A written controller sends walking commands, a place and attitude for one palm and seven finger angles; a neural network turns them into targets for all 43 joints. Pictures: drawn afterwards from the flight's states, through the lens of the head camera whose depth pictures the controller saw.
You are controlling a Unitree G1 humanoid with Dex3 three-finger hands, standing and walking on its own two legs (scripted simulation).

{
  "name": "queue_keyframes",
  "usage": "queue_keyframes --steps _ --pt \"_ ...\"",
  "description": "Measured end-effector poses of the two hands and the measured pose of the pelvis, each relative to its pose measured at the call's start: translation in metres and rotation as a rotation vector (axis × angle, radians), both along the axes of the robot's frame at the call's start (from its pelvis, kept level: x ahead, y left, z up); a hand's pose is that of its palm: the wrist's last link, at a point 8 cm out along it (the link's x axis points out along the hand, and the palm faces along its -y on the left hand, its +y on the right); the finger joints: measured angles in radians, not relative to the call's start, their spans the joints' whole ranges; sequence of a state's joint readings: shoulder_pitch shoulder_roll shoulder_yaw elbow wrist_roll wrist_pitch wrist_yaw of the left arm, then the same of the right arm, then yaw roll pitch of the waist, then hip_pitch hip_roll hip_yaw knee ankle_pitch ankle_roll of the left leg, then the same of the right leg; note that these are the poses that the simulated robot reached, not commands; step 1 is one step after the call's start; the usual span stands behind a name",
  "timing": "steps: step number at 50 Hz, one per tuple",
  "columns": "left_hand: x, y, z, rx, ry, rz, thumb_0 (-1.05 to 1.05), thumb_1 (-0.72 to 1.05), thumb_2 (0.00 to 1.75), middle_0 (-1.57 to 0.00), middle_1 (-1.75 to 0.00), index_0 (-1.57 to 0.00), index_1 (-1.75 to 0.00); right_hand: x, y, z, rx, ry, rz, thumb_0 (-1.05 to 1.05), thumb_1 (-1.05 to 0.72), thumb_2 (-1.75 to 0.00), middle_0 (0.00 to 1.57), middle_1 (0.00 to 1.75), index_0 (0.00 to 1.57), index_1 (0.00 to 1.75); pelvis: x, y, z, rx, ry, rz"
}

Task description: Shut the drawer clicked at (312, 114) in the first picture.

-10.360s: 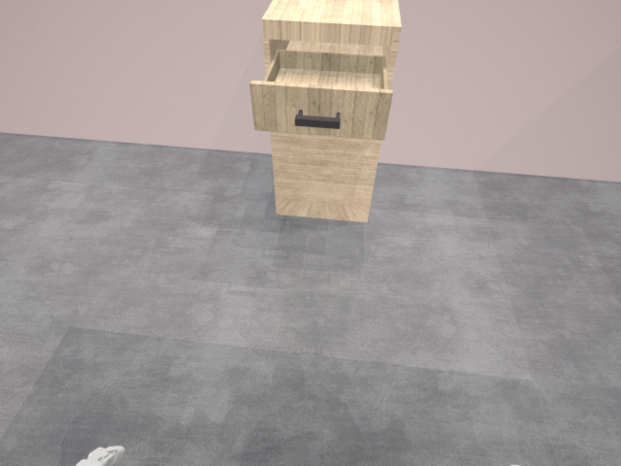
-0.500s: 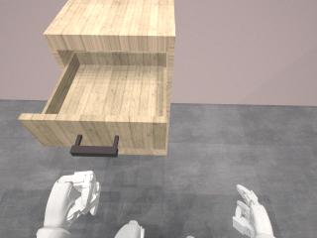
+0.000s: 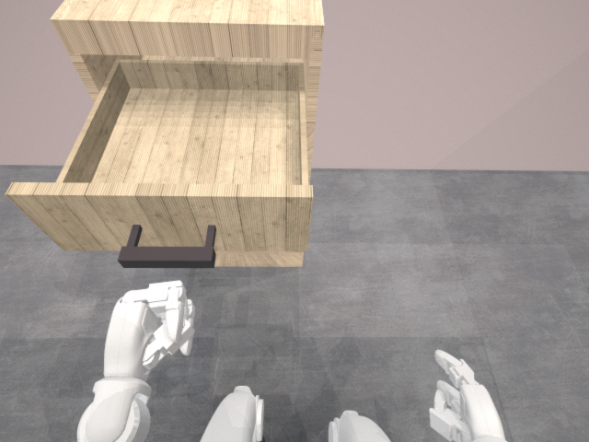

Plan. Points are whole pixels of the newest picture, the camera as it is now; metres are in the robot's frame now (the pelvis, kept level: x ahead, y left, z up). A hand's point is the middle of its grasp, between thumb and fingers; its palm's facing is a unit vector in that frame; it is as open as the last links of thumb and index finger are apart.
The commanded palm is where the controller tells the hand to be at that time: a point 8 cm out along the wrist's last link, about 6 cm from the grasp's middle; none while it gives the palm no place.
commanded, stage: bring the fist close to the handle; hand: left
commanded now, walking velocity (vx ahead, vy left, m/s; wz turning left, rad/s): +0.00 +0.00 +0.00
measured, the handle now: (171, 244) +0.36 +0.19 +0.04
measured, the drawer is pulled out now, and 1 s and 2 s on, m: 0.30 0.28 0.15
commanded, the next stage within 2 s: push the drawer shut in 0.48 s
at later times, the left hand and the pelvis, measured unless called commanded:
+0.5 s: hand (198, 318) +0.27 +0.13 +0.04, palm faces +0.02 -1.00 -0.02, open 3.2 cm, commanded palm +0.24 +0.19 +0.04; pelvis +0.01 +0.00 +0.00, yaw +0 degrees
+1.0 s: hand (198, 286) +0.31 +0.14 +0.03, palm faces +0.01 -1.00 -0.05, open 3.2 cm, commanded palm +0.30 +0.20 +0.04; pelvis +0.00 -0.01 +0.00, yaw +0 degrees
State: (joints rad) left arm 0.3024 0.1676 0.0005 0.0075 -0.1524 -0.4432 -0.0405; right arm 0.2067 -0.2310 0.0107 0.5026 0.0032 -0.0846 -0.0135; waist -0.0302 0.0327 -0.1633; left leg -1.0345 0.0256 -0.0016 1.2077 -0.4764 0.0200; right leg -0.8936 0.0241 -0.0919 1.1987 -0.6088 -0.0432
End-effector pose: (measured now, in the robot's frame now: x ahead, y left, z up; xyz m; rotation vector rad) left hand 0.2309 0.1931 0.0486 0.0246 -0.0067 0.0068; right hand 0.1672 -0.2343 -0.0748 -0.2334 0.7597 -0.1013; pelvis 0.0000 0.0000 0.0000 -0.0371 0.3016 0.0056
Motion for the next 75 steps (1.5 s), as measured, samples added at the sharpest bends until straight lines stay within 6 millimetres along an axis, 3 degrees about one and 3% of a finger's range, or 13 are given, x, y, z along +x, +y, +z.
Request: queue_keyframes --steps 6,11,15,22,31,35,57,75 --pt "0.013 -0.001 -0.014 -0.004 0.041 -0.007 0.01 0.9 0.9 -1.4 -1.6 -1.4 -1.6 -0.002 0.005 -0.006 0.004 0.025 0.002 0.01 -0.9 -0.9 0.2 0.3 0.2 0.3 -0.001 0.003 -0.003 -0.004 0.014 0.0" --pt "0.019 -0.003 -0.008 -0.009 0.015 -0.003 0.02 0.9 0.9 -1.4 -1.6 -1.39 -1.6 -0.004 0.007 -0.007 0.008 0.045 -0.005 0.01 -0.9 -0.9 0.2 0.3 0.2 0.3 0.001 0.004 -0.002 -0.005 0.017 -0.003" --pt "0.019 -0.004 -0.001 -0.003 0.007 0.003 0.02 0.9 0.9 -1.4 -1.6 -1.39 -1.6 -0.004 0.008 -0.006 0.018 0.054 -0.006 0.01 -0.9 -0.9 0.2 0.3 0.2 0.3 0.005 0.006 0.001 -0.003 0.014 -0.005" --pt "0.015 -0.009 -0.013 -0.007 0.07 0.0 0.01 0.9 0.9 -1.4 -1.6 -1.39 -1.6 0.001 0.006 -0.003 0.013 0.057 -0.005 0.01 -0.9 -0.9 0.2 0.3 0.2 0.3 0.007 0.005 0.002 0.001 0.015 -0.005" --pt "0.015 -0.005 -0.001 0.008 -0.006 0.022 0.02 0.9 0.9 -1.4 -1.6 -1.39 -1.6 0.008 0.002 -0.005 0.01 0.054 0.003 0.01 -0.9 -0.9 0.2 0.3 0.2 0.3 0.009 0.001 0.0 0.001 0.018 0.0" --pt "0.018 -0.007 -0.008 0.02 0.028 -0.002 0.01 0.9 0.9 -1.4 -1.6 -1.4 -1.6 0.009 0.001 -0.006 0.013 0.055 0.004 0.01 -0.9 -0.9 0.2 0.3 0.2 0.3 0.008 -0.001 0.0 0.003 0.017 0.001" --pt "0.08 0.004 -0.012 0.018 0.015 -0.002 0.0 0.81 0.89 -1.4 -1.6 -1.4 -1.6 -0.03 -0.021 -0.018 -0.025 0.165 -0.07 0.01 -0.9 -0.9 0.2 0.3 0.2 0.3 0.001 -0.007 0.0 0.002 0.023 -0.006" --pt "0.118 0.003 -0.01 0.014 -0.002 0.013 0.03 0.84 0.89 -1.4 -1.6 -1.4 -1.6 -0.057 -0.016 -0.021 -0.018 0.249 -0.104 0.01 -0.9 -0.9 0.2 0.3 0.2 0.3 0.001 0.003 0.004 0.003 0.033 -0.019"
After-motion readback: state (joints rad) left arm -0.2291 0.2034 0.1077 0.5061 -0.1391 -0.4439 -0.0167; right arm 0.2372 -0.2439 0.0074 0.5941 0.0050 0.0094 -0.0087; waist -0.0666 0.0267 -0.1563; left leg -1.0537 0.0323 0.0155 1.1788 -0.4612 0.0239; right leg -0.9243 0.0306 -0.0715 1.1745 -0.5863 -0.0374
